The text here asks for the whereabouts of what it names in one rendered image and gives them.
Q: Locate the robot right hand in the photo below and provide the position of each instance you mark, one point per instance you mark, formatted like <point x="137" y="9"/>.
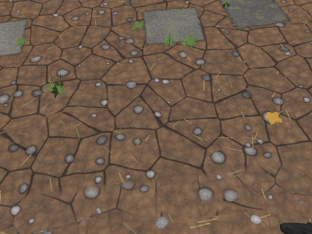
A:
<point x="296" y="228"/>

